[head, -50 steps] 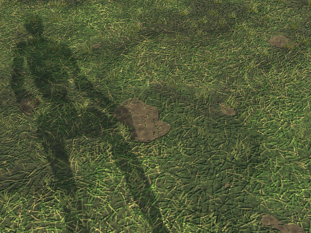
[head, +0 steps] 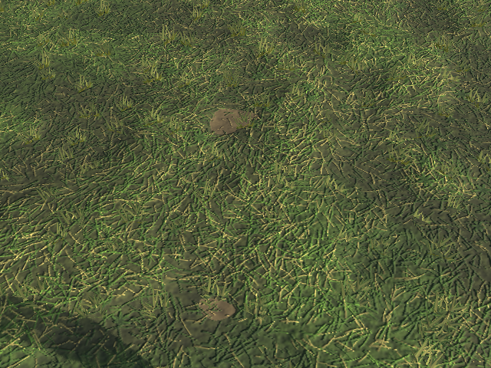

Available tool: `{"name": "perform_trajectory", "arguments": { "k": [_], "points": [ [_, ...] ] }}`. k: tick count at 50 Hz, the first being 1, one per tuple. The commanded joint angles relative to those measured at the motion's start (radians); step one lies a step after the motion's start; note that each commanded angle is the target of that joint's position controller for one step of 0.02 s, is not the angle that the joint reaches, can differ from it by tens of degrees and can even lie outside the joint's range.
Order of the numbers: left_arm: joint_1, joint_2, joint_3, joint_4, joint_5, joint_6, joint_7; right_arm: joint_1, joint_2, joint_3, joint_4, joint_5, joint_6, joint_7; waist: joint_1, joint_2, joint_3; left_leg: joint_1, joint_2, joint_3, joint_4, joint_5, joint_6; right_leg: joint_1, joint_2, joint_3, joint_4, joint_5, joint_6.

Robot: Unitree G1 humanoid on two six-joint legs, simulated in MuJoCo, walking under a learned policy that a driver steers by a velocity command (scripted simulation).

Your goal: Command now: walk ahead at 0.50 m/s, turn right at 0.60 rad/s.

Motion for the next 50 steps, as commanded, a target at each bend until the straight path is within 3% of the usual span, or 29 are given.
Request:
{"name": "perform_trajectory", "arguments": {
  "k": [1,4,6,8,9,10,11,12,13,14,15,16,19,22,25,28,31,34,35,36,37,38,39,40,41,43,45,47,50],
  "points": [
    [-0.083,0.012,-0.006,-0.084,0.001,-0.021,-0.021,-0.070,-0.166,-0.035,-0.064,0.007,-0.011,-0.007,0.005,0.103,0.013,-0.003,0.255,-0.074,-0.115,0.324,0.136,0.020,-0.003,-0.034,-0.146,0.137,-0.012],
    [-0.155,0.015,-0.006,-0.115,-0.003,-0.022,-0.039,-0.028,-0.194,-0.042,-0.039,0.020,0.005,-0.008,-0.009,0.102,0.037,0.070,0.282,-0.030,-0.095,0.376,0.119,0.032,0.013,-0.072,-0.238,0.112,-0.040],
    [-0.154,0.039,0.005,-0.129,0.001,-0.019,-0.046,-0.026,-0.219,-0.049,-0.033,0.031,0.018,-0.011,0.016,0.116,0.023,0.121,0.294,0.005,-0.021,0.595,0.101,0.084,0.050,-0.110,-0.273,0.026,-0.075],
    [-0.046,0.086,0.032,-0.113,0.009,-0.011,-0.043,-0.022,-0.248,-0.058,-0.031,0.040,0.031,-0.018,0.095,0.141,-0.061,0.131,0.290,0.038,0.182,0.913,0.083,0.267,0.124,-0.157,-0.292,-0.066,-0.125],
    [0.113,0.127,0.059,-0.071,0.006,-0.007,-0.033,-0.028,-0.234,-0.050,-0.031,0.042,0.035,-0.021,0.187,0.115,-0.143,0.044,0.263,0.063,0.375,0.913,0.058,0.506,0.159,-0.156,-0.357,0.000,-0.164],
    [0.280,0.192,0.085,-0.029,0.003,0.004,-0.012,-0.010,-0.182,-0.026,-0.044,0.015,0.029,-0.022,0.253,0.015,-0.238,-0.204,0.224,0.061,0.667,0.576,0.023,0.823,0.048,0.027,-0.362,0.013,-0.215],
    [0.236,0.294,0.090,-0.037,-0.004,-0.008,-0.006,0.101,-0.045,0.023,-0.096,-0.015,0.006,-0.002,0.112,-0.237,-0.356,-0.613,0.030,-0.029,1.011,-0.337,-0.029,1.109,-0.224,0.601,-0.461,-0.173,-0.402],
    [0.268,0.187,0.062,-0.051,0.001,-0.022,-0.011,0.002,-0.147,0.003,-0.080,0.022,-0.022,0.011,0.202,-0.099,-0.430,-0.691,0.040,-0.215,1.099,-0.337,-0.020,1.102,-0.260,0.719,-0.583,-0.278,-0.401],
    [0.227,0.156,0.048,-0.036,0.011,-0.036,-0.016,-0.102,-0.183,-0.008,-0.117,0.057,-0.034,0.015,0.205,-0.066,-0.266,-0.753,0.077,-0.208,1.086,-0.247,-0.005,0.982,-0.229,0.563,-0.602,-0.191,-0.351],
    [0.165,0.137,0.041,-0.031,0.010,-0.044,-0.016,-0.124,-0.164,-0.001,-0.121,0.047,-0.040,0.009,0.162,0.003,-0.182,-0.724,0.122,-0.203,1.007,-0.161,-0.001,0.839,-0.187,0.442,-0.606,-0.083,-0.318],
    [0.107,0.106,0.030,-0.034,0.015,-0.047,-0.015,-0.123,-0.160,-0.003,-0.110,0.024,-0.038,0.003,0.125,0.015,-0.128,-0.670,0.151,-0.199,0.936,-0.112,-0.010,0.719,-0.152,0.349,-0.618,0.040,-0.297],
    [0.075,0.082,0.020,-0.040,0.027,-0.052,-0.013,-0.093,-0.160,-0.006,-0.098,0.018,-0.028,0.004,0.090,-0.004,-0.113,-0.601,0.171,-0.208,0.905,-0.075,-0.016,0.635,-0.126,0.293,-0.644,0.118,-0.290],
    [0.067,0.087,0.020,-0.015,0.022,-0.070,-0.008,-0.060,-0.117,0.001,-0.078,0.007,0.003,0.004,0.058,0.003,-0.087,-0.551,0.174,-0.190,0.815,-0.017,-0.054,0.530,-0.107,0.200,-0.712,0.217,-0.300],
    [0.097,0.105,0.023,0.020,0.023,-0.074,0.006,-0.154,-0.088,0.010,-0.106,-0.001,0.011,0.003,0.081,0.009,-0.033,-0.606,0.171,-0.183,0.647,0.150,-0.082,0.514,-0.076,0.114,-0.745,0.241,-0.280],
    [0.134,0.115,0.023,0.051,0.018,-0.069,0.014,-0.253,-0.064,0.020,-0.125,0.005,0.000,0.014,0.122,0.001,-0.008,-0.564,0.135,-0.162,0.434,0.337,-0.077,0.513,-0.041,0.049,-0.749,0.182,-0.236],
    [0.195,0.131,0.027,0.094,0.011,-0.066,0.014,-0.338,-0.061,0.025,-0.149,0.016,-0.007,0.028,0.158,-0.003,0.022,-0.551,0.108,-0.157,0.324,0.389,-0.060,0.563,-0.075,0.063,-0.745,0.112,-0.231],
    [0.226,0.138,0.032,0.129,0.006,-0.053,0.017,-0.373,-0.080,0.020,-0.171,0.015,-0.014,0.044,0.155,-0.012,0.032,-0.596,0.096,-0.171,0.256,0.302,-0.018,0.691,-0.131,0.090,-0.685,0.170,-0.216],
    [0.210,0.154,0.038,0.144,0.007,-0.038,0.025,-0.289,-0.113,0.006,-0.155,0.012,-0.017,0.048,0.097,-0.043,-0.021,-0.469,0.052,-0.134,0.229,0.179,0.030,0.758,-0.139,0.089,-0.570,0.425,-0.181],
    [0.194,0.149,0.034,0.143,0.011,-0.031,0.027,-0.171,-0.143,-0.013,-0.121,0.010,-0.017,0.041,0.032,-0.035,-0.098,-0.303,0.017,-0.100,0.210,0.189,0.058,0.740,-0.096,0.054,-0.428,0.574,-0.159],
    [0.201,0.115,0.018,0.132,0.023,-0.028,0.031,-0.011,-0.194,-0.031,-0.085,0.004,-0.016,0.033,-0.035,-0.001,-0.233,-0.028,0.092,-0.168,0.258,0.238,0.105,0.613,-0.045,0.014,-0.200,0.486,-0.126],
    [0.340,0.016,-0.013,0.113,0.021,-0.045,0.021,0.096,-0.292,-0.057,-0.069,-0.010,-0.010,0.028,-0.003,0.225,-0.403,0.389,0.352,-0.607,0.235,0.077,0.273,0.208,0.105,-0.038,0.204,0.067,-0.041],
    [0.313,0.034,-0.015,0.127,0.013,-0.062,0.018,0.135,-0.219,-0.039,-0.052,0.011,-0.007,0.033,-0.033,0.302,-0.459,0.457,0.406,-0.897,0.056,-0.115,0.310,0.040,0.174,0.073,0.355,-0.452,-0.033],
    [0.213,0.119,0.008,0.102,-0.013,-0.073,0.012,0.067,-0.170,-0.021,-0.059,0.020,-0.006,0.030,-0.036,0.219,-0.293,0.345,0.382,-0.783,0.025,-0.227,0.255,-0.063,0.107,0.093,0.423,-0.414,-0.045],
    [0.136,0.122,0.006,0.079,-0.018,-0.079,0.012,-0.007,-0.147,-0.014,-0.073,0.014,-0.001,0.026,-0.015,0.147,-0.183,0.198,0.346,-0.661,0.005,-0.194,0.221,-0.070,0.052,0.051,0.389,-0.326,-0.053],
    [0.093,0.114,0.007,0.071,-0.002,-0.080,0.014,-0.061,-0.124,-0.006,-0.077,0.005,0.000,0.026,0.012,0.103,-0.094,0.054,0.308,-0.563,-0.026,-0.097,0.212,-0.048,0.015,0.027,0.321,-0.258,-0.051],
    [0.134,0.085,0.009,0.089,0.010,-0.064,0.017,-0.107,-0.093,0.005,-0.082,-0.010,-0.009,0.027,0.069,0.138,-0.067,-0.088,0.254,-0.457,-0.076,0.050,0.201,0.068,-0.028,0.032,0.238,-0.178,-0.041],
    [0.157,0.053,0.003,0.102,0.014,-0.050,0.020,-0.104,-0.104,0.002,-0.069,-0.002,-0.018,0.027,0.088,0.137,-0.061,-0.135,0.242,-0.384,-0.113,0.151,0.219,0.089,-0.037,0.015,0.186,-0.150,-0.021],
    [0.097,0.043,-0.002,0.081,0.021,-0.047,0.023,-0.087,-0.129,-0.005,-0.053,0.001,-0.021,0.020,0.081,0.118,-0.033,-0.137,0.239,-0.330,-0.140,0.231,0.228,0.040,-0.047,0.007,0.089,-0.068,0.001],
    [-0.002,0.020,-0.011,0.061,0.022,-0.058,0.016,-0.058,-0.144,-0.009,-0.034,0.007,-0.012,0.008,0.050,0.105,-0.016,-0.116,0.199,-0.242,-0.149,0.281,0.196,0.042,-0.035,-0.014,-0.116,0.111,0.011]
  ]
}}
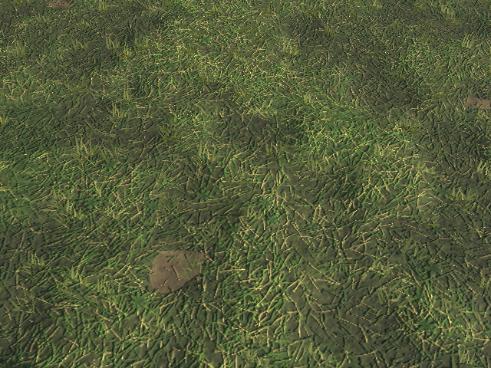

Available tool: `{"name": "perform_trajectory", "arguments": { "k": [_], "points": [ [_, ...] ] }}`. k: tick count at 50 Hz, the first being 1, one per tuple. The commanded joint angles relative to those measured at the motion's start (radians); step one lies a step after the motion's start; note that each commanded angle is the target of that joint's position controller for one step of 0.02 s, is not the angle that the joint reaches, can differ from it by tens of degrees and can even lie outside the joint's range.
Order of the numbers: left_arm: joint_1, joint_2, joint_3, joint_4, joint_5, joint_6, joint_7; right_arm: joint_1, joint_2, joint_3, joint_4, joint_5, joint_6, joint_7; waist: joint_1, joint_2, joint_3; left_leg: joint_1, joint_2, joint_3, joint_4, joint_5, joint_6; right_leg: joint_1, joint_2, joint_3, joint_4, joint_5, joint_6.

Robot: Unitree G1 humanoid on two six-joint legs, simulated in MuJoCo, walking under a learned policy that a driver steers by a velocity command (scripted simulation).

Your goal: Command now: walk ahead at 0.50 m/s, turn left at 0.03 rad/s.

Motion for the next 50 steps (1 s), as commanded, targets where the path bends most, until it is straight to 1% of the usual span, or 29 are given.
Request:
{"name": "perform_trajectory", "arguments": {
  "k": [1,4,7,9,10,11,12,13,14,15,16,17,19,23,28,31,33,35,36,37,38,39,40,41,42,43,44,46,50],
  "points": [
    [-0.066,0.033,0.003,-0.068,0.003,-0.019,-0.006,-0.037,-0.169,-0.039,-0.057,0.011,-0.011,-0.014,0.007,0.094,0.017,-0.042,0.231,-0.134,-0.150,0.212,0.143,0.035,0.005,-0.015,-0.185,0.176,0.013],
    [-0.168,0.028,0.000,-0.096,-0.004,-0.032,-0.019,0.037,-0.188,-0.044,-0.025,0.022,0.003,-0.020,-0.030,0.089,0.037,-0.007,0.244,-0.153,-0.125,0.182,0.139,0.072,0.044,-0.025,-0.316,0.235,0.021],
    [-0.212,0.052,0.006,-0.114,-0.009,-0.047,-0.035,0.061,-0.196,-0.051,-0.010,0.029,0.022,-0.029,-0.022,0.103,0.042,0.072,0.285,-0.210,-0.060,0.176,0.124,0.084,0.061,0.003,-0.399,0.188,0.006],
    [-0.169,0.082,0.017,-0.102,-0.009,-0.055,-0.037,0.052,-0.207,-0.059,-0.008,0.029,0.031,-0.036,0.015,0.124,0.020,0.101,0.303,-0.246,0.001,0.215,0.106,0.161,0.073,0.003,-0.426,0.117,-0.014],
    [-0.097,0.102,0.028,-0.082,-0.008,-0.059,-0.034,0.034,-0.206,-0.059,-0.011,0.028,0.035,-0.037,0.062,0.127,-0.016,0.088,0.283,-0.237,0.078,0.301,0.088,0.274,0.089,-0.017,-0.457,0.095,-0.033],
    [0.037,0.148,0.052,-0.045,-0.001,-0.061,-0.025,0.035,-0.174,-0.047,-0.015,0.020,0.035,-0.036,0.123,0.109,-0.113,0.031,0.223,-0.201,0.242,0.345,0.058,0.486,0.076,-0.017,-0.453,0.096,-0.066],
    [0.207,0.218,0.071,-0.026,0.016,-0.059,-0.014,0.035,-0.103,-0.021,-0.048,-0.004,0.034,-0.035,0.186,-0.004,-0.284,-0.145,0.143,-0.148,0.548,0.120,0.016,0.778,-0.108,0.162,-0.409,0.087,-0.128],
    [0.243,0.279,0.085,-0.001,0.012,-0.044,-0.018,0.180,-0.007,0.006,-0.068,0.016,0.016,-0.030,0.117,-0.294,-0.409,-0.509,0.009,-0.092,0.865,-0.410,-0.040,1.071,-0.317,0.585,-0.506,-0.123,-0.274],
    [0.231,0.171,0.060,-0.013,0.007,-0.042,-0.018,0.126,-0.120,-0.021,-0.051,0.040,0.010,-0.031,0.156,-0.183,-0.348,-0.607,0.065,-0.184,0.981,-0.413,-0.040,1.004,-0.288,0.633,-0.588,-0.309,-0.251],
    [0.168,0.123,0.044,-0.016,0.003,-0.044,-0.014,0.029,-0.176,-0.040,-0.078,0.051,0.009,-0.031,0.158,-0.119,-0.205,-0.649,0.104,-0.172,0.998,-0.319,-0.032,0.881,-0.255,0.477,-0.609,-0.302,-0.209],
    [0.100,0.102,0.034,-0.017,0.007,-0.045,-0.013,-0.012,-0.165,-0.042,-0.086,0.044,0.012,-0.035,0.129,-0.063,-0.134,-0.619,0.144,-0.152,0.977,-0.240,-0.038,0.759,-0.217,0.369,-0.634,-0.193,-0.191],
    [0.056,0.074,0.028,-0.013,0.010,-0.047,-0.014,-0.026,-0.153,-0.045,-0.092,0.032,0.018,-0.035,0.105,-0.066,-0.080,-0.593,0.169,-0.155,0.935,-0.184,-0.044,0.666,-0.188,0.285,-0.664,-0.108,-0.189],
    [0.010,0.055,0.026,-0.001,0.017,-0.057,-0.013,-0.002,-0.114,-0.047,-0.093,0.036,0.040,-0.029,0.063,-0.089,-0.043,-0.511,0.199,-0.152,0.893,-0.132,-0.053,0.560,-0.151,0.158,-0.721,-0.010,-0.182],
    [0.009,0.095,0.044,0.034,0.016,-0.067,-0.005,-0.062,-0.074,-0.041,-0.135,0.026,0.067,-0.025,0.050,-0.032,0.009,-0.560,0.213,-0.145,0.773,-0.030,-0.079,0.524,-0.161,0.010,-0.778,0.126,-0.207],
    [0.034,0.139,0.056,0.061,0.010,-0.051,0.006,-0.200,-0.052,-0.028,-0.182,0.023,0.056,0.007,0.096,-0.004,0.041,-0.518,0.191,-0.070,0.497,0.184,-0.066,0.560,-0.135,-0.158,-0.785,0.180,-0.178],
    [0.076,0.163,0.066,0.086,-0.006,-0.035,0.007,-0.278,-0.059,-0.027,-0.222,0.023,0.059,0.021,0.118,0.001,0.065,-0.528,0.179,-0.039,0.409,0.162,-0.040,0.650,-0.162,-0.197,-0.760,0.204,-0.160],
    [0.084,0.181,0.073,0.096,-0.018,-0.020,0.007,-0.296,-0.076,-0.034,-0.244,0.022,0.062,0.029,0.108,-0.007,0.066,-0.518,0.157,-0.011,0.378,0.087,-0.010,0.715,-0.180,-0.220,-0.702,0.316,-0.142],
    [0.068,0.211,0.083,0.093,-0.029,-0.005,0.010,-0.235,-0.111,-0.054,-0.246,0.019,0.069,0.030,0.056,-0.037,0.007,-0.396,0.091,0.048,0.374,-0.016,0.031,0.745,-0.177,-0.252,-0.551,0.639,-0.120],
    [0.052,0.216,0.084,0.090,-0.035,0.004,0.012,-0.119,-0.144,-0.076,-0.219,0.022,0.072,0.027,-0.016,-0.032,-0.055,-0.244,0.043,0.077,0.340,-0.016,0.061,0.720,-0.154,-0.278,-0.384,0.749,-0.100],
    [0.059,0.190,0.073,0.086,-0.029,0.006,0.014,0.055,-0.207,-0.112,-0.169,0.026,0.078,0.013,-0.098,0.003,-0.145,0.022,0.004,0.060,0.298,0.026,0.099,0.594,-0.110,-0.299,-0.145,0.681,-0.063],
    [0.098,0.094,0.042,0.054,0.015,-0.002,0.013,0.140,-0.314,-0.141,-0.149,0.034,0.087,-0.010,-0.080,0.218,-0.207,0.309,0.211,-0.301,0.254,0.000,0.194,0.250,-0.018,-0.305,0.211,0.098,-0.003],
    [0.120,0.038,0.015,0.009,0.016,-0.036,0.003,0.084,-0.348,-0.131,-0.196,0.029,0.067,-0.001,-0.008,0.317,-0.359,0.492,0.393,-0.863,0.061,-0.229,0.368,-0.035,0.167,-0.077,0.460,-0.474,0.029],
    [0.004,0.133,0.035,-0.007,-0.024,-0.065,-0.010,0.077,-0.255,-0.103,-0.202,0.025,0.048,0.011,-0.071,0.171,-0.315,0.466,0.392,-0.823,-0.010,-0.258,0.315,-0.141,0.111,0.045,0.497,-0.418,0.006],
    [-0.041,0.136,0.034,-0.024,-0.041,-0.082,-0.015,0.049,-0.217,-0.092,-0.196,0.020,0.034,0.011,-0.052,0.146,-0.192,0.351,0.358,-0.680,-0.005,-0.204,0.277,-0.173,0.071,0.029,0.444,-0.331,-0.021],
    [-0.038,0.123,0.033,-0.011,-0.022,-0.089,-0.006,-0.016,-0.191,-0.084,-0.201,0.019,0.028,0.010,-0.003,0.061,-0.119,0.205,0.311,-0.567,0.000,-0.094,0.240,-0.118,0.028,0.031,0.353,-0.254,-0.025],
    [-0.026,0.135,0.041,0.001,0.002,-0.084,0.001,-0.071,-0.155,-0.072,-0.213,0.013,0.025,0.005,0.033,0.071,-0.089,0.099,0.276,-0.482,-0.007,0.020,0.218,-0.046,0.000,0.037,0.267,-0.205,-0.021],
    [-0.008,0.136,0.044,0.006,0.007,-0.072,-0.001,-0.097,-0.144,-0.066,-0.229,0.003,0.025,0.000,0.057,0.093,-0.079,0.031,0.255,-0.447,-0.027,0.084,0.215,0.011,-0.010,0.041,0.235,-0.172,-0.014],
    [-0.004,0.112,0.042,0.004,0.018,-0.052,-0.002,-0.090,-0.155,-0.069,-0.230,0.007,0.020,-0.010,0.067,0.086,-0.074,-0.032,0.237,-0.397,-0.048,0.199,0.228,0.045,0.001,0.023,0.160,-0.132,0.017],
    [-0.139,0.066,0.024,-0.039,0.020,-0.043,-0.002,-0.029,-0.185,-0.079,-0.207,0.017,0.023,-0.037,0.028,0.088,-0.027,-0.084,0.181,-0.311,-0.055,0.197,0.190,0.040,0.045,0.012,-0.121,0.092,0.060]
  ]
}}
Over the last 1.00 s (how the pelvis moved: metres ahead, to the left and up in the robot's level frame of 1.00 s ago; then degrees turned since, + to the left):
0.58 -0.06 0.00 -11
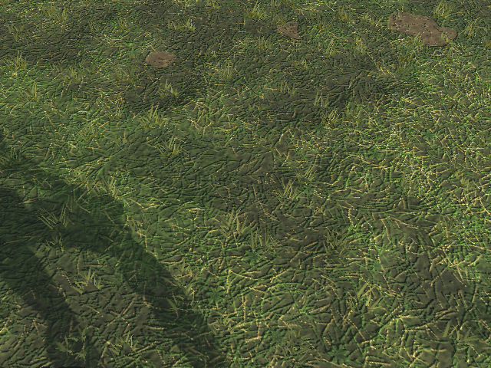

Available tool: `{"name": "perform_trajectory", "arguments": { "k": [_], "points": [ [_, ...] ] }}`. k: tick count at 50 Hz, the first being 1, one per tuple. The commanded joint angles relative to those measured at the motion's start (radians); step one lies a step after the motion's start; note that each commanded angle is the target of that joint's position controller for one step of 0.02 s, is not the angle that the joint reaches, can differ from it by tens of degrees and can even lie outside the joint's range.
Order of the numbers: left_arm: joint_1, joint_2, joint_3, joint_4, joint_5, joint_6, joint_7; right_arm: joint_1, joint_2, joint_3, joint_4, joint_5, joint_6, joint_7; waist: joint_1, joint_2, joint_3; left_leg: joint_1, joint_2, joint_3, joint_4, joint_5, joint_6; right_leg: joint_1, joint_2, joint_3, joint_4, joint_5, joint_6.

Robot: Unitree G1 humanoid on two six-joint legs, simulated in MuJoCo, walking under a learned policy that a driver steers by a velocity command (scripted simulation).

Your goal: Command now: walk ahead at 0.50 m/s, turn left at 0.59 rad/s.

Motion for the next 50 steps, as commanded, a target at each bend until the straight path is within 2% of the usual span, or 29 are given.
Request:
{"name": "perform_trajectory", "arguments": {
  "k": [1,4,7,9,11,12,13,14,15,16,17,19,20,23,25,28,30,33,35,36,37,38,39,40,41,42,43,45,50],
  "points": [
    [-0.064,0.046,0.006,-0.070,-0.001,-0.006,-0.003,-0.023,-0.182,-0.051,-0.070,0.006,-0.015,-0.022,0.010,0.088,-0.048,-0.028,0.201,-0.181,-0.135,0.164,0.141,0.050,0.044,-0.020,-0.207,0.192,0.025],
    [-0.147,0.044,0.001,-0.099,-0.015,-0.015,-0.017,0.022,-0.189,-0.054,-0.048,0.011,-0.008,-0.026,-0.024,0.108,-0.030,-0.045,0.203,-0.206,-0.123,0.083,0.114,0.120,0.082,-0.022,-0.343,0.287,0.020],
    [-0.166,0.077,0.010,-0.114,-0.020,-0.027,-0.029,0.052,-0.175,-0.053,-0.031,0.016,0.000,-0.030,-0.024,0.118,-0.030,0.037,0.233,-0.282,-0.047,0.054,0.103,0.134,0.091,0.009,-0.416,0.244,-0.001],
    [-0.133,0.100,0.019,-0.110,-0.022,-0.036,-0.032,0.045,-0.176,-0.055,-0.030,0.013,0.007,-0.034,-0.001,0.146,-0.036,0.078,0.252,-0.334,0.012,0.086,0.091,0.176,0.094,0.012,-0.433,0.153,-0.026],
    [0.017,0.128,0.038,-0.065,-0.013,-0.046,-0.027,0.032,-0.139,-0.042,-0.032,0.007,0.011,-0.033,0.071,0.158,-0.102,0.082,0.209,-0.307,0.141,0.209,0.056,0.371,0.096,-0.028,-0.484,0.141,-0.075],
    [0.149,0.166,0.049,-0.048,0.006,-0.051,-0.022,0.036,-0.087,-0.021,-0.042,-0.005,0.009,-0.028,0.129,0.098,-0.228,-0.001,0.157,-0.245,0.369,0.160,0.022,0.605,-0.023,0.077,-0.453,0.112,-0.136],
    [0.279,0.255,0.073,-0.015,0.019,-0.040,-0.021,0.171,-0.028,-0.003,-0.054,0.015,-0.001,-0.027,0.099,-0.176,-0.368,-0.340,0.007,-0.113,0.718,-0.160,-0.064,0.960,-0.236,0.497,-0.505,-0.070,-0.301],
    [0.306,0.196,0.063,0.011,-0.017,-0.034,-0.033,0.201,-0.084,-0.004,-0.040,0.030,-0.007,-0.030,0.105,-0.267,-0.356,-0.522,0.026,-0.118,0.890,-0.410,-0.080,0.995,-0.305,0.748,-0.611,-0.315,-0.346],
    [0.250,0.122,0.042,-0.003,-0.028,-0.029,-0.032,0.101,-0.157,-0.022,-0.042,0.031,-0.008,-0.029,0.127,-0.145,-0.207,-0.583,0.072,-0.135,0.947,-0.335,-0.080,0.878,-0.264,0.630,-0.635,-0.375,-0.304],
    [0.197,0.095,0.031,-0.014,-0.016,-0.021,-0.029,0.011,-0.164,-0.022,-0.059,0.019,-0.008,-0.029,0.123,-0.069,-0.129,-0.570,0.108,-0.094,0.938,-0.264,-0.078,0.760,-0.221,0.487,-0.639,-0.291,-0.270],
    [0.160,0.076,0.023,-0.010,-0.009,-0.015,-0.028,-0.050,-0.152,-0.022,-0.077,0.005,-0.013,-0.027,0.108,-0.039,-0.060,-0.556,0.133,-0.079,0.880,-0.216,-0.076,0.647,-0.182,0.392,-0.663,-0.174,-0.264],
    [0.141,0.052,0.011,-0.002,0.001,-0.017,-0.024,-0.051,-0.120,-0.020,-0.080,0.002,-0.015,-0.017,0.067,-0.069,-0.046,-0.472,0.177,-0.059,0.780,-0.161,-0.072,0.547,-0.129,0.278,-0.699,-0.019,-0.250],
    [0.147,0.054,0.010,0.007,-0.005,-0.019,-0.023,-0.041,-0.099,-0.015,-0.076,0.003,-0.014,-0.013,0.059,-0.077,-0.053,-0.456,0.186,-0.041,0.741,-0.158,-0.076,0.533,-0.121,0.246,-0.714,0.028,-0.259],
    [0.171,0.106,0.022,0.030,-0.021,-0.022,-0.018,-0.110,-0.062,0.003,-0.103,-0.007,-0.016,-0.009,0.068,-0.058,-0.036,-0.471,0.205,0.000,0.579,-0.079,-0.096,0.514,-0.126,0.166,-0.762,0.139,-0.285],
    [0.185,0.125,0.026,0.040,-0.025,-0.015,-0.014,-0.171,-0.049,0.012,-0.115,-0.007,-0.023,-0.002,0.086,-0.047,-0.032,-0.446,0.204,0.020,0.447,0.037,-0.102,0.510,-0.106,0.101,-0.775,0.177,-0.271],
    [0.233,0.140,0.025,0.064,-0.034,-0.005,-0.013,-0.265,-0.044,0.018,-0.133,0.001,-0.031,0.008,0.121,-0.045,-0.019,-0.375,0.175,0.054,0.288,0.173,-0.108,0.506,-0.084,0.032,-0.770,0.207,-0.245],
    [0.277,0.145,0.024,0.087,-0.038,0.004,-0.013,-0.317,-0.051,0.017,-0.149,0.008,-0.033,0.015,0.136,-0.046,-0.008,-0.360,0.162,0.060,0.236,0.195,-0.102,0.542,-0.104,0.032,-0.757,0.211,-0.238],
    [0.302,0.160,0.027,0.110,-0.042,0.021,-0.010,-0.353,-0.073,0.011,-0.169,0.010,-0.037,0.026,0.123,-0.058,0.003,-0.346,0.147,0.061,0.174,0.124,-0.068,0.625,-0.146,0.042,-0.709,0.269,-0.216],
    [0.282,0.176,0.029,0.113,-0.045,0.032,-0.004,-0.256,-0.109,-0.009,-0.144,0.004,-0.039,0.026,0.049,-0.060,-0.053,-0.177,0.111,0.095,0.119,0.099,-0.032,0.637,-0.131,0.005,-0.582,0.493,-0.186],
    [0.284,0.160,0.022,0.111,-0.041,0.035,-0.002,-0.120,-0.152,-0.032,-0.100,-0.001,-0.036,0.018,-0.015,-0.042,-0.141,0.026,0.098,0.107,0.107,0.108,-0.003,0.588,-0.085,-0.036,-0.419,0.583,-0.161],
    [0.272,0.114,0.000,0.082,-0.017,0.030,0.000,0.063,-0.221,-0.054,-0.067,-0.012,-0.031,0.007,-0.091,0.046,-0.283,0.319,0.262,-0.070,0.147,0.135,0.061,0.400,-0.035,-0.077,-0.130,0.374,-0.122],
    [0.384,-0.005,-0.037,0.061,-0.012,0.010,-0.005,0.112,-0.304,-0.069,-0.047,-0.013,-0.024,0.007,-0.034,0.321,-0.406,0.611,0.489,-0.525,0.051,-0.046,0.220,0.022,0.135,-0.096,0.216,-0.283,-0.061],
    [0.332,0.095,-0.014,0.074,-0.032,-0.007,-0.012,0.122,-0.205,-0.044,-0.047,-0.003,-0.022,0.010,-0.070,0.235,-0.392,0.585,0.483,-0.626,-0.028,-0.181,0.217,-0.095,0.101,0.022,0.338,-0.401,-0.068],
    [0.245,0.141,0.001,0.043,-0.053,-0.018,-0.017,0.050,-0.174,-0.030,-0.051,-0.002,-0.026,0.010,-0.058,0.189,-0.240,0.465,0.447,-0.487,-0.049,-0.148,0.178,-0.157,0.053,0.010,0.355,-0.320,-0.080],
    [0.197,0.129,-0.001,0.035,-0.049,-0.020,-0.014,-0.011,-0.154,-0.023,-0.056,-0.007,-0.028,0.011,-0.032,0.124,-0.167,0.339,0.402,-0.377,-0.069,-0.054,0.157,-0.132,0.013,-0.014,0.316,-0.233,-0.079],
    [0.177,0.120,0.001,0.033,-0.032,-0.017,-0.012,-0.058,-0.130,-0.016,-0.058,-0.013,-0.030,0.015,-0.004,0.101,-0.111,0.230,0.368,-0.302,-0.099,0.039,0.148,-0.098,-0.011,-0.019,0.258,-0.178,-0.070],
    [0.193,0.108,0.003,0.037,-0.027,-0.008,-0.013,-0.085,-0.112,-0.010,-0.058,-0.021,-0.035,0.017,0.030,0.114,-0.097,0.154,0.343,-0.252,-0.129,0.101,0.141,-0.037,-0.032,-0.011,0.223,-0.139,-0.063],
    [0.215,0.066,-0.005,0.046,-0.025,0.012,-0.013,-0.099,-0.112,-0.013,-0.046,-0.014,-0.046,0.018,0.060,0.115,-0.087,0.074,0.329,-0.193,-0.178,0.160,0.152,0.019,-0.038,-0.020,0.170,-0.109,-0.046],
    [0.063,0.037,-0.018,0.002,-0.012,0.023,-0.016,-0.056,-0.154,-0.025,0.004,-0.008,-0.053,0.004,0.036,0.080,-0.022,0.032,0.297,-0.064,-0.236,0.193,0.136,-0.012,-0.031,-0.033,-0.112,0.140,-0.021]
  ]
}}
Over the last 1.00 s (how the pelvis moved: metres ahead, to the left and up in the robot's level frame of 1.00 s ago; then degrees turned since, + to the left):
0.52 0.09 0.00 31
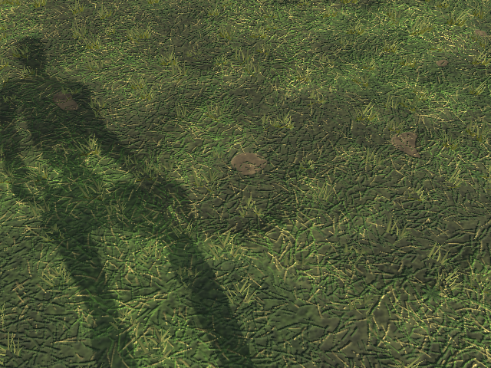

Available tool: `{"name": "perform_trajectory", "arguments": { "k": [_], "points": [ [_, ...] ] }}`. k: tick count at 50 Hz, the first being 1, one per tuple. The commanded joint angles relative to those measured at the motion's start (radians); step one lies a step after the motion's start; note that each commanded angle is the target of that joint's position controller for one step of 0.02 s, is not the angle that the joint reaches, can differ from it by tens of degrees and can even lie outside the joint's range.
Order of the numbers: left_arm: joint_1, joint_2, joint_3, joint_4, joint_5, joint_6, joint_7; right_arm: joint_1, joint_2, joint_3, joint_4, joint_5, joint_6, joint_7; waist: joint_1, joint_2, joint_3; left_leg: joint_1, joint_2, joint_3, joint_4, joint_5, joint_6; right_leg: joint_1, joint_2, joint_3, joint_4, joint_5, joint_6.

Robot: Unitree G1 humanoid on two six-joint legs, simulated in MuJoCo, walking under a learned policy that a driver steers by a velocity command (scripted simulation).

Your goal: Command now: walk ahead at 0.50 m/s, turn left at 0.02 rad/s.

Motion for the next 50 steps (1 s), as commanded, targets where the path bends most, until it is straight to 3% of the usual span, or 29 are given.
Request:
{"name": "perform_trajectory", "arguments": {
  "k": [1,5,8,10,11,12,13,14,15,16,17,18,19,20,24,29,32,34,37,38,39,40,41,42,43,44,45,47,50],
  "points": [
    [-0.044,0.025,-0.001,-0.058,0.002,-0.008,-0.007,-0.058,-0.158,-0.037,-0.059,0.004,-0.020,-0.012,0.024,0.098,0.026,-0.037,0.247,-0.148,-0.155,0.185,0.159,0.010,-0.003,0.006,-0.176,0.182,0.007],
    [-0.169,0.029,-0.007,-0.095,-0.008,-0.019,-0.023,0.023,-0.183,-0.042,-0.005,0.016,-0.011,-0.018,-0.021,0.093,0.049,0.020,0.266,-0.125,-0.140,0.152,0.140,0.050,0.033,-0.011,-0.326,0.269,-0.006],
    [-0.209,0.049,-0.003,-0.120,-0.009,-0.024,-0.036,0.050,-0.190,-0.046,0.027,0.021,0.005,-0.023,-0.016,0.100,0.056,0.132,0.312,-0.139,-0.083,0.202,0.120,0.031,0.043,-0.002,-0.386,0.187,-0.042],
    [-0.169,0.070,0.005,-0.115,-0.008,-0.028,-0.040,0.046,-0.200,-0.050,0.039,0.021,0.017,-0.027,0.013,0.119,0.029,0.182,0.321,-0.139,-0.017,0.331,0.100,0.102,0.065,-0.024,-0.408,0.111,-0.068],
    [-0.093,0.091,0.018,-0.094,-0.006,-0.029,-0.038,0.028,-0.203,-0.049,0.039,0.021,0.023,-0.030,0.062,0.123,-0.017,0.181,0.296,-0.114,0.078,0.488,0.081,0.220,0.096,-0.056,-0.432,0.097,-0.089],
    [0.057,0.137,0.043,-0.048,-0.003,-0.029,-0.029,0.031,-0.180,-0.039,0.037,0.015,0.029,-0.033,0.125,0.107,-0.116,0.125,0.243,-0.073,0.256,0.555,0.053,0.437,0.104,-0.065,-0.429,0.113,-0.120],
    [0.233,0.212,0.064,-0.016,0.005,-0.024,-0.019,0.047,-0.131,-0.015,0.011,-0.009,0.028,-0.037,0.180,-0.012,-0.271,-0.071,0.177,-0.024,0.573,0.287,0.015,0.735,-0.080,0.145,-0.394,0.155,-0.184],
    [0.269,0.265,0.076,0.005,0.000,-0.016,-0.024,0.171,-0.018,0.015,0.003,-0.001,0.007,-0.026,0.110,-0.280,-0.373,-0.464,-0.004,-0.050,0.885,-0.369,-0.048,1.027,-0.263,0.615,-0.521,-0.102,-0.337],
    [0.254,0.164,0.048,-0.007,-0.016,-0.017,-0.026,0.100,-0.127,-0.007,0.015,0.018,-0.012,-0.021,0.156,-0.158,-0.323,-0.576,0.042,-0.170,0.992,-0.423,-0.037,0.997,-0.244,0.661,-0.598,-0.252,-0.310],
    [0.185,0.132,0.037,-0.019,-0.011,-0.019,-0.022,0.007,-0.169,-0.021,-0.013,0.041,-0.024,-0.016,0.147,-0.108,-0.186,-0.635,0.090,-0.149,0.996,-0.332,-0.022,0.877,-0.217,0.522,-0.619,-0.227,-0.270],
    [0.121,0.118,0.033,-0.031,-0.003,-0.020,-0.021,-0.042,-0.159,-0.018,-0.022,0.036,-0.028,-0.021,0.119,-0.030,-0.114,-0.607,0.139,-0.119,0.956,-0.239,-0.024,0.747,-0.182,0.423,-0.639,-0.127,-0.252],
    [0.079,0.091,0.027,-0.036,0.005,-0.022,-0.022,-0.069,-0.150,-0.022,-0.025,0.020,-0.025,-0.025,0.096,-0.009,-0.059,-0.576,0.168,-0.111,0.900,-0.182,-0.031,0.640,-0.151,0.349,-0.667,-0.027,-0.249],
    [0.059,0.074,0.021,-0.038,0.017,-0.026,-0.022,-0.051,-0.137,-0.023,-0.022,0.015,-0.017,-0.025,0.064,-0.037,-0.055,-0.513,0.192,-0.120,0.872,-0.141,-0.034,0.573,-0.129,0.300,-0.690,0.041,-0.244],
    [0.053,0.067,0.020,-0.035,0.016,-0.030,-0.023,-0.033,-0.117,-0.020,-0.015,0.014,-0.008,-0.025,0.049,-0.044,-0.055,-0.477,0.198,-0.117,0.847,-0.126,-0.041,0.537,-0.116,0.267,-0.717,0.076,-0.250],
    [0.085,0.105,0.032,-0.004,0.005,-0.039,-0.010,-0.111,-0.084,-0.012,-0.040,0.003,0.013,-0.029,0.048,-0.013,-0.002,-0.529,0.213,-0.100,0.686,-0.006,-0.079,0.490,-0.108,0.162,-0.786,0.177,-0.269],
    [0.152,0.127,0.036,0.033,-0.006,-0.026,0.005,-0.273,-0.053,0.003,-0.074,0.007,-0.002,-0.013,0.101,-0.007,0.034,-0.482,0.173,-0.056,0.384,0.244,-0.084,0.504,-0.057,0.042,-0.801,0.189,-0.221],
    [0.213,0.136,0.039,0.067,-0.013,-0.014,0.007,-0.359,-0.056,0.007,-0.101,0.015,-0.008,0.002,0.131,-0.007,0.056,-0.482,0.152,-0.049,0.298,0.258,-0.074,0.577,-0.089,0.044,-0.778,0.177,-0.219],
    [0.229,0.142,0.043,0.083,-0.017,-0.002,0.010,-0.390,-0.068,0.005,-0.118,0.018,-0.013,0.013,0.127,-0.013,0.065,-0.497,0.146,-0.058,0.258,0.208,-0.053,0.650,-0.123,0.054,-0.743,0.208,-0.209],
    [0.215,0.158,0.051,0.091,-0.020,0.013,0.017,-0.330,-0.107,-0.010,-0.108,0.014,-0.019,0.020,0.072,-0.034,0.024,-0.374,0.111,-0.038,0.218,0.101,-0.012,0.704,-0.141,0.064,-0.634,0.403,-0.181],
    [0.196,0.154,0.049,0.088,-0.021,0.018,0.018,-0.220,-0.135,-0.028,-0.077,0.011,-0.021,0.015,0.007,-0.028,-0.038,-0.213,0.083,-0.013,0.188,0.103,0.010,0.679,-0.105,0.043,-0.509,0.535,-0.161],
    [0.196,0.119,0.034,0.076,-0.011,0.019,0.019,-0.050,-0.190,-0.053,-0.030,0.003,-0.021,0.005,-0.064,0.000,-0.162,0.060,0.126,-0.050,0.220,0.124,0.046,0.560,-0.048,0.012,-0.297,0.486,-0.131],
    [0.278,0.019,0.002,0.045,0.005,0.006,0.014,0.080,-0.292,-0.077,-0.012,-0.017,-0.017,-0.005,-0.063,0.194,-0.333,0.468,0.386,-0.403,0.226,0.066,0.162,0.200,0.083,-0.050,0.086,0.108,-0.065],
    [0.307,0.002,-0.006,0.060,-0.011,-0.013,0.010,0.110,-0.247,-0.066,0.001,-0.004,-0.009,-0.003,-0.065,0.328,-0.423,0.556,0.491,-0.725,0.073,-0.112,0.240,-0.001,0.171,0.044,0.298,-0.421,-0.045],
    [0.229,0.112,0.025,0.048,-0.041,-0.024,0.007,0.051,-0.180,-0.044,-0.006,0.002,-0.010,-0.004,-0.074,0.220,-0.269,0.434,0.457,-0.625,0.035,-0.211,0.189,-0.090,0.109,0.107,0.379,-0.389,-0.057],
    [0.159,0.122,0.030,0.027,-0.050,-0.027,0.008,-0.019,-0.147,-0.034,-0.015,0.001,-0.012,-0.008,-0.051,0.183,-0.157,0.298,0.422,-0.484,0.009,-0.196,0.149,-0.105,0.056,0.080,0.363,-0.297,-0.066],
    [0.131,0.110,0.033,0.024,-0.042,-0.022,0.013,-0.085,-0.115,-0.025,-0.015,-0.002,-0.017,-0.006,-0.020,0.141,-0.080,0.168,0.382,-0.383,-0.035,-0.133,0.128,-0.072,0.022,0.066,0.310,-0.220,-0.061],
    [0.139,0.099,0.041,0.031,-0.032,-0.009,0.018,-0.130,-0.083,-0.017,-0.015,-0.007,-0.026,-0.004,0.012,0.155,-0.040,0.082,0.346,-0.295,-0.071,-0.069,0.108,-0.024,-0.007,0.074,0.259,-0.162,-0.057],
    [0.181,0.049,0.038,0.044,-0.031,0.019,0.018,-0.161,-0.074,-0.019,-0.003,-0.016,-0.038,-0.002,0.047,0.159,-0.020,-0.011,0.322,-0.191,-0.123,0.026,0.106,0.054,-0.023,0.073,0.236,-0.103,-0.045],
    [0.139,0.029,0.041,0.018,-0.027,0.041,0.020,-0.157,-0.100,-0.029,0.023,-0.022,-0.049,-0.010,0.058,0.118,0.018,-0.024,0.319,-0.074,-0.156,0.145,0.116,-0.010,-0.025,0.088,0.166,0.002,-0.030]
  ]
}}
Over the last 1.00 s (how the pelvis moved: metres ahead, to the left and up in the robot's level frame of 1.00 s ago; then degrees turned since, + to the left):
0.54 0.07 0.00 12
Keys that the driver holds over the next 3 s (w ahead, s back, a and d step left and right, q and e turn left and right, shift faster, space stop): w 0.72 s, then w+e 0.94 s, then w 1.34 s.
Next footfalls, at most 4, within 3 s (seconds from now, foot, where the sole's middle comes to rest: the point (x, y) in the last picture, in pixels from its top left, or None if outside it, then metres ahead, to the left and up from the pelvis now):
0.24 right None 0.32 -0.15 -0.78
0.78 left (207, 327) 0.61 0.09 -0.79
1.32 right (293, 248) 0.86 -0.18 -0.79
1.80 left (266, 166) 1.22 -0.12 -0.78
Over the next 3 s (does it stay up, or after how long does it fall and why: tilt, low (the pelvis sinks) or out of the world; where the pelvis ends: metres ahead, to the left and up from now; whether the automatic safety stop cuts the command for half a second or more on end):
stays up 1.56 -0.48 -0.01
